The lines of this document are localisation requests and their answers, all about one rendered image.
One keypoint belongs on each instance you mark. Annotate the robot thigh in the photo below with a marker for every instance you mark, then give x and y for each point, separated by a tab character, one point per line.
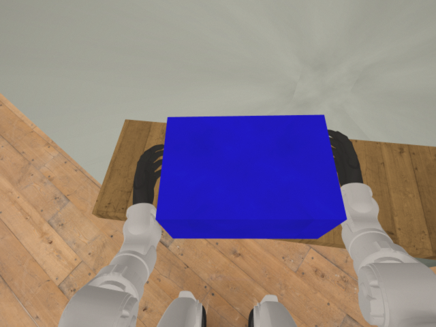
182	312
272	314

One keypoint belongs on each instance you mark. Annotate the right robot thigh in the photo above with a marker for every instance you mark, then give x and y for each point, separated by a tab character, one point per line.
272	314

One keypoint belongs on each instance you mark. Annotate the right robot forearm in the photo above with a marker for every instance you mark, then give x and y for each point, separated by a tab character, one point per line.
364	238

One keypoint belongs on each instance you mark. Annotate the left robot forearm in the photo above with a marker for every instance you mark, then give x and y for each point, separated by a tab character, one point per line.
131	267

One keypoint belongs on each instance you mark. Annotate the left robot upper arm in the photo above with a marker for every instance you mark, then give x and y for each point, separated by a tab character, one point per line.
100	307

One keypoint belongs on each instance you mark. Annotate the left robot thigh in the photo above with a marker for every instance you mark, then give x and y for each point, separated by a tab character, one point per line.
182	312

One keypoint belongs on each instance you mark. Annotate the carton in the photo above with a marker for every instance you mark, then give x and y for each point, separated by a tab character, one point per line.
248	177

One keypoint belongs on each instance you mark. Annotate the robot right hand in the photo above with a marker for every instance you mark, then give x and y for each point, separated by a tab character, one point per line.
346	159

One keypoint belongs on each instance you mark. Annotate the table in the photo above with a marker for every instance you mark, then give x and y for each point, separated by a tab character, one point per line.
402	178

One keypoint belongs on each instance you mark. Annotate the right robot upper arm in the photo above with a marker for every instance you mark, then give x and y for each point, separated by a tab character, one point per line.
397	294

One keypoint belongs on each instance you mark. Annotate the robot left hand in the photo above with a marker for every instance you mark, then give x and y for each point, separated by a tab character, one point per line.
145	176

